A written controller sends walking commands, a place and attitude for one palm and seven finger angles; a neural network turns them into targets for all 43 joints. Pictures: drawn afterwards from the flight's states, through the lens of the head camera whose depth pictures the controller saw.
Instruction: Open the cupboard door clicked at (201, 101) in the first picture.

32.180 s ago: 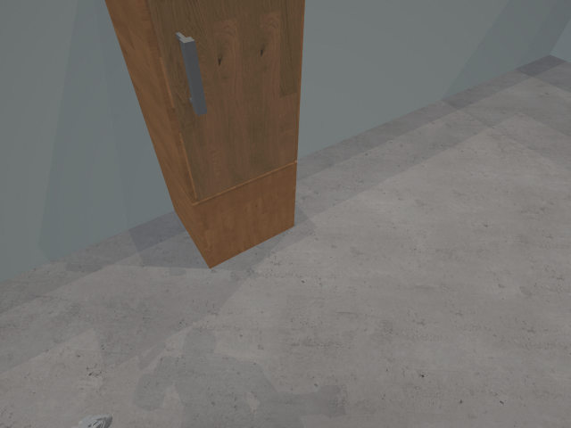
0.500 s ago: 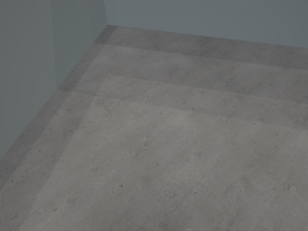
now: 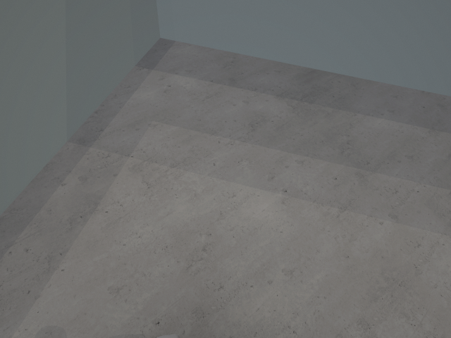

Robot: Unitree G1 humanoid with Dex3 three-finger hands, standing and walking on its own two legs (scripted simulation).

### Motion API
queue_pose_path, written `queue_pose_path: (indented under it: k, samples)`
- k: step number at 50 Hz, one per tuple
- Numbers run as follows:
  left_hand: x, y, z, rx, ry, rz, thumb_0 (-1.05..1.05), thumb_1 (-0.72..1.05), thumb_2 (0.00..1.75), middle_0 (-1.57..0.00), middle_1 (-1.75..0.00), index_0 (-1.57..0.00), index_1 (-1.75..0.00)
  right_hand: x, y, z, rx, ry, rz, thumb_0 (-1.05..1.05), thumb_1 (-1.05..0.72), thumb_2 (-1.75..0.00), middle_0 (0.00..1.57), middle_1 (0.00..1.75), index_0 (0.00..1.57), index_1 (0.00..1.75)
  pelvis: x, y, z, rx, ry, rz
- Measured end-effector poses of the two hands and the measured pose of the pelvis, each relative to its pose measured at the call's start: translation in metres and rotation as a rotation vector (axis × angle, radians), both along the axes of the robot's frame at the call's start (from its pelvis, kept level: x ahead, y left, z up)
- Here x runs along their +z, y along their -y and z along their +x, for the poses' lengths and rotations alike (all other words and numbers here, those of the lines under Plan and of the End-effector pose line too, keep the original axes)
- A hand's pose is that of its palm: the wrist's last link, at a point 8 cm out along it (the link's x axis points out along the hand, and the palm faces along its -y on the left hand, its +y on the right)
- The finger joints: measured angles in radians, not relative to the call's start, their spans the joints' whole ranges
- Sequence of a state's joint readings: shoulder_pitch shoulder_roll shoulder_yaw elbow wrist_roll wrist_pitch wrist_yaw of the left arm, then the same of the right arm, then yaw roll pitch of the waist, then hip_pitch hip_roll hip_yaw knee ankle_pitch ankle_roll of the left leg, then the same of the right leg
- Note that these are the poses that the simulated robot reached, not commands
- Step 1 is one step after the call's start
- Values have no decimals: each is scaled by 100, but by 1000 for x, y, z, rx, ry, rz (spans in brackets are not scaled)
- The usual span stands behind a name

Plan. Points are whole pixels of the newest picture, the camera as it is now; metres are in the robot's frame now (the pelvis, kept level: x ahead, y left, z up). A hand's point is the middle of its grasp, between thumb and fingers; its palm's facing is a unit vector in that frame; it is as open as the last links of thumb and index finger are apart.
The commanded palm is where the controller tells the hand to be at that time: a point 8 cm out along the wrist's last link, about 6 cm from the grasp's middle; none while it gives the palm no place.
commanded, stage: turn to face it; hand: left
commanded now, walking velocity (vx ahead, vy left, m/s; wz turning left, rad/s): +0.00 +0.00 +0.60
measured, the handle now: out of the picture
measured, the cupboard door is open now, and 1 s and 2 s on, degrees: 49 49 49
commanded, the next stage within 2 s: none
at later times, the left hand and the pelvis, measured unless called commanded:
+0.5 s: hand out of the picture +0.10 +0.20 -0.18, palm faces +0.34 -0.92 -0.21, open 7.4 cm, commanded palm none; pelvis +0.11 -0.01 -0.01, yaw +20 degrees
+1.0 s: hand out of the picture +0.11 +0.15 -0.15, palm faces +0.60 -0.76 -0.24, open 7.4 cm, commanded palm none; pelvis +0.17 -0.04 +0.01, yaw +38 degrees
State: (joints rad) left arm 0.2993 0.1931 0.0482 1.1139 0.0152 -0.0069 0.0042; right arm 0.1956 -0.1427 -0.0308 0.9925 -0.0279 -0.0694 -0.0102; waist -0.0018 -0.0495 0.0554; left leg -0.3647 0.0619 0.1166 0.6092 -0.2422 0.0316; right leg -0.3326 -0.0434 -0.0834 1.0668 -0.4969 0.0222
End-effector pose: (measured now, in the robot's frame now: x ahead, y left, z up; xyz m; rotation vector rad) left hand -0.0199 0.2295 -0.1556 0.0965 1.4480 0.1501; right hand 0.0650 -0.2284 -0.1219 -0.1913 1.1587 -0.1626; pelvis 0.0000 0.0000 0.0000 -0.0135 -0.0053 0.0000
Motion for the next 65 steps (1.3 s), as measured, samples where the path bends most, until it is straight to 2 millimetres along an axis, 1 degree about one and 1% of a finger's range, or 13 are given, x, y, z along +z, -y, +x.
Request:
queue_pose_path:
  k: [8,13,19,23,26,34,38,42,47,52,55,58,65]
  samples:
    - [25,9,115,63,273,51,1,91,90,-20,-29,-20,-30,-9,25,23,64,-173,2,0,-93,-90,20,30,21,30,5,20,42,120,-18,0]
    - [30,12,141,113,329,97,1,91,90,-20,-29,-20,-30,-14,43,68,111,-196,-5,1,-92,-90,20,29,21,30,1,31,67,201,-17,20]
    - [28,8,130,192,270,89,1,90,90,-21,-29,-20,-30,7,31,153,224,-100,-32,1,-91,-90,20,29,20,30,10,26,93,277,-25,40]
    - [8,-6,110,257,212,78,1,90,90,-21,-30,-21,-30,7,9,211,328,10,-59,1,-91,-90,20,29,20,30,-5,12,104,322,-27,10]
    - [3,-18,99,294,155,101,1,90,90,-21,-30,-20,-30,10,-3,235,372,54,-71,1,-91,-90,20,29,20,30,-8,11,110,351,-30,8]
    - [31,-24,114,382,202,171,1,91,90,-20,-29,-20,-30,8,-8,261,471,-16,-57,1,-91,-90,20,29,21,30,6,25,133,447,-35,-13]
    - [38,-13,122,406,247,225,1,91,90,-20,-29,-20,-30,-9,-1,279,499,-49,-23,1,-90,-90,20,30,21,30,-2,41,150,503,-45,10]
    - [43,8,116,457,227,235,1,90,90,-20,-29,-20,-30,-14,-1,301,536,-81,-15,1,-91,-90,20,29,21,30,0,46,160,563,-35,15]
    - [42,34,103,529,177,183,1,90,90,-20,-29,-20,-30,-1,-22,325,604,-82,-8,1,-91,-90,20,29,20,30,11,45,171,626,-46,40]
    - [25,48,79,621,148,129,1,90,90,-21,-30,-21,-30,5,-63,351,714,-32,-12,1,-91,-90,20,29,20,30,6,35,174,692,-43,37]
    - [9,46,60,678,120,113,1,90,90,-21,-30,-21,-30,3,-85,364,772,30,-20,1,-91,-90,20,29,20,30,-5,29,172,732,-35,18]
    - [9,40,53,723,101,128,1,90,90,-21,-30,-21,-30,10,-93,366,808,43,-34,1,-91,-90,20,29,20,30,-2,29,174,764,-29,8]
    - [32,26,67,779,184,199,1,91,90,-20,-29,-20,-30,11,-86,367,861,-24,-59,1,-91,-90,20,30,21,30,9,37,186,841,-23,-15]
